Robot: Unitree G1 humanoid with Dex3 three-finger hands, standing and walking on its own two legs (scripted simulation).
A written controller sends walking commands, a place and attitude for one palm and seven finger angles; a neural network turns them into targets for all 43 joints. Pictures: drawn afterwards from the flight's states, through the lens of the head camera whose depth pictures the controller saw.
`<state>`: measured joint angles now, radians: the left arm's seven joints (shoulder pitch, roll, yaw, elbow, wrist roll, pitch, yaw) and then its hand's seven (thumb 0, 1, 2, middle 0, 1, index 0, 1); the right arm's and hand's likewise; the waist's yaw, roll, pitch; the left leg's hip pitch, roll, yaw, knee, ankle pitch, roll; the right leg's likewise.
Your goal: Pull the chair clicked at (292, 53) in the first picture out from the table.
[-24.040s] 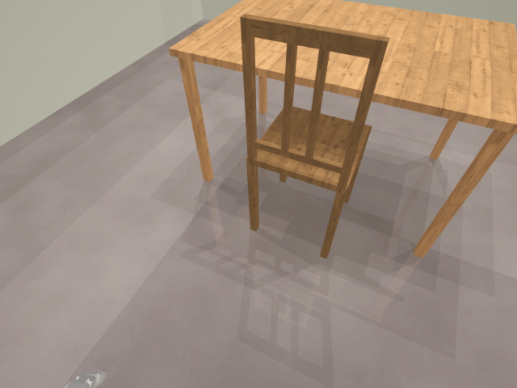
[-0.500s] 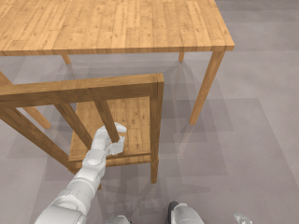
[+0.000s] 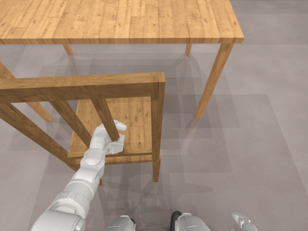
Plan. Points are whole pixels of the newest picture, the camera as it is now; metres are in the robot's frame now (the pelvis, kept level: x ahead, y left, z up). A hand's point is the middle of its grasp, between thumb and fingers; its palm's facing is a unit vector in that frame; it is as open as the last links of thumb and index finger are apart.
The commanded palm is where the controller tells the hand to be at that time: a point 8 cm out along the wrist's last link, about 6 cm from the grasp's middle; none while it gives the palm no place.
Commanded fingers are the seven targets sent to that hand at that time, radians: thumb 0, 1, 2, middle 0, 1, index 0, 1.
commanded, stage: step backward, pulling the chair out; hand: left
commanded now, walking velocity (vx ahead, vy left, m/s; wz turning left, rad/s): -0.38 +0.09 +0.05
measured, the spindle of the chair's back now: (82, 132) +0.37 +0.22 -0.04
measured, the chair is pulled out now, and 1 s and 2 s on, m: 0.26 0.43 0.66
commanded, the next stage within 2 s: stop walking, hand still on the chair in 1.52 s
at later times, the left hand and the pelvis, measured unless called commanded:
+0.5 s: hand (116, 164) +0.28 +0.12 -0.07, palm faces -0.03 -0.98 -0.19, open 5.6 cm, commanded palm +0.27 +0.17 -0.06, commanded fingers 0.00 0.90 0.90 -0.50 -1.45 -0.50 -1.45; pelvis -0.07 -0.01 +0.00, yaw +0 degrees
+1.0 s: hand (114, 205) +0.18 +0.11 -0.06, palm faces -0.06 -0.98 -0.19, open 5.6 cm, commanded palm +0.17 +0.16 -0.06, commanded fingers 0.00 0.90 0.90 -0.50 -1.45 -0.50 -1.45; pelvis -0.17 +0.00 +0.00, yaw +1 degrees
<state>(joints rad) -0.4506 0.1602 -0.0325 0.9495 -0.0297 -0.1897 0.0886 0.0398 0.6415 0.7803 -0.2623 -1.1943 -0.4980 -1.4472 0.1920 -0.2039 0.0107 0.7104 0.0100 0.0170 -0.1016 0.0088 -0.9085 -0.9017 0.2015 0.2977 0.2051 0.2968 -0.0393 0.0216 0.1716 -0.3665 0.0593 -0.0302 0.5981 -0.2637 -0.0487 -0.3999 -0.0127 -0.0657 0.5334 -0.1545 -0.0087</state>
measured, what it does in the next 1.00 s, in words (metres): walks backwards: left foot, then right foot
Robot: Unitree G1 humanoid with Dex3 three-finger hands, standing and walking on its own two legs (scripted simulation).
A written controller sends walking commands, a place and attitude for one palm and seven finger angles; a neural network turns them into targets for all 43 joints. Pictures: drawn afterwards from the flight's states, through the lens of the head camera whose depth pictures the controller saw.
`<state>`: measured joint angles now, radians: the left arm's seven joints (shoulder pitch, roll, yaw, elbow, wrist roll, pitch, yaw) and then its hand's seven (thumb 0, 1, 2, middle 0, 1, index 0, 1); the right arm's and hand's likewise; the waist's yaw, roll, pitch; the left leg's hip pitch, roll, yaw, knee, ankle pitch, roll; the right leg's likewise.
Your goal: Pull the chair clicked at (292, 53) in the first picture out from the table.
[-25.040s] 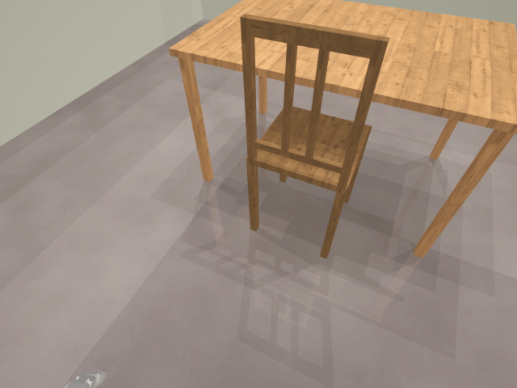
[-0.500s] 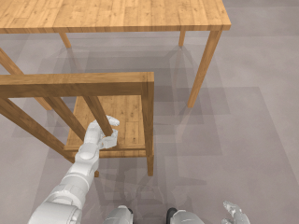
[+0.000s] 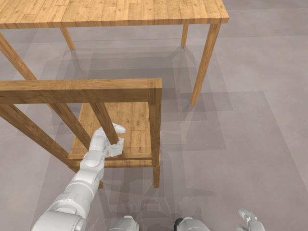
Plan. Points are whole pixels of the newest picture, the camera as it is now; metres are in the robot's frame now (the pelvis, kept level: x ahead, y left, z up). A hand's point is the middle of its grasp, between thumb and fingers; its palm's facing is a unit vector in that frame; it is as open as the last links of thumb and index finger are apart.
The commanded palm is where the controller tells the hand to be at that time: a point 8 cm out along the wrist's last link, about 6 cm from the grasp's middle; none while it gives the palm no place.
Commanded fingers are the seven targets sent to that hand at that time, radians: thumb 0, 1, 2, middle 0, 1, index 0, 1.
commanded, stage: step backward, pulling the chair out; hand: left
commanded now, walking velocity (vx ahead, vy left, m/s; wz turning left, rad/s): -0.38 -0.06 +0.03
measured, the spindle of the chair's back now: (82, 135) +0.37 +0.21 -0.04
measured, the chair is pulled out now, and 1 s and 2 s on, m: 0.43 0.66 0.67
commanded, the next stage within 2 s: stop walking, hand still on the chair in 0.52 s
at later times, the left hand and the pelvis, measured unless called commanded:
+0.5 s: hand (114, 191) +0.22 +0.11 -0.06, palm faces -0.08 -0.98 -0.17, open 5.6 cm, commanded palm +0.22 +0.16 -0.05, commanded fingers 0.00 0.90 0.90 -0.50 -1.45 -0.50 -1.45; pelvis -0.12 +0.01 -0.01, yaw +1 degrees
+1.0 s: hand out of the picture +0.12 +0.11 -0.06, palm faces -0.07 -0.98 -0.18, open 5.7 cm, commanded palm +0.11 +0.16 -0.04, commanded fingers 0.00 0.90 0.90 -0.50 -1.45 -0.50 -1.45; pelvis -0.16 +0.00 +0.00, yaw -1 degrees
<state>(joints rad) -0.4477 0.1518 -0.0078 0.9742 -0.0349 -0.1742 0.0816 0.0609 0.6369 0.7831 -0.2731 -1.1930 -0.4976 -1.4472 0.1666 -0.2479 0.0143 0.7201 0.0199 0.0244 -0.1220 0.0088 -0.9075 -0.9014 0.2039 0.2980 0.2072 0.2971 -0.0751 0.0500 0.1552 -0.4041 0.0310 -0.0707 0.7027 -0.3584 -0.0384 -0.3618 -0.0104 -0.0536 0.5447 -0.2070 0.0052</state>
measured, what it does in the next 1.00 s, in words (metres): walks backwards: left foot, then right foot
